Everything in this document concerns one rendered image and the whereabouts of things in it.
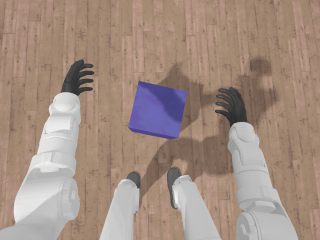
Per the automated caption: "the robot left forearm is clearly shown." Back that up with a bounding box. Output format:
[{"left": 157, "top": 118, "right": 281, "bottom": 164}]
[{"left": 13, "top": 92, "right": 81, "bottom": 222}]

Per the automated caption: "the carton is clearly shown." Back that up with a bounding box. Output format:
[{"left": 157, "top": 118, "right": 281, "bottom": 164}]
[{"left": 128, "top": 81, "right": 187, "bottom": 140}]

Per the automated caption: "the left robot hand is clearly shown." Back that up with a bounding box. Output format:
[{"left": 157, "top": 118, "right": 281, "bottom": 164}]
[{"left": 61, "top": 59, "right": 94, "bottom": 96}]

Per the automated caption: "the left robot upper arm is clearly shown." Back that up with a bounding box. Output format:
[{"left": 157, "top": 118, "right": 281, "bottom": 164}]
[{"left": 0, "top": 176, "right": 80, "bottom": 240}]

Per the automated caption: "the left robot thigh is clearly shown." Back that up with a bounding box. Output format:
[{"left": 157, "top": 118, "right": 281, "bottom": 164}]
[{"left": 99, "top": 184, "right": 140, "bottom": 240}]

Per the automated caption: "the right robot upper arm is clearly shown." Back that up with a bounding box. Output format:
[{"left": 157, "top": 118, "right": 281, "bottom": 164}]
[{"left": 235, "top": 210, "right": 298, "bottom": 240}]

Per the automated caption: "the robot right foot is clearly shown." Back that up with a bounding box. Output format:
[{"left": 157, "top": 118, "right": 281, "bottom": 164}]
[{"left": 167, "top": 168, "right": 181, "bottom": 210}]

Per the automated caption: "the robot right forearm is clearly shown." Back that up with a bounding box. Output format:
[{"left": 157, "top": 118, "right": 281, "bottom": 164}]
[{"left": 228, "top": 122, "right": 298, "bottom": 240}]

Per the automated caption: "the right robot hand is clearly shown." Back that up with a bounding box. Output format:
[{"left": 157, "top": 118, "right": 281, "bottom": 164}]
[{"left": 215, "top": 87, "right": 248, "bottom": 128}]

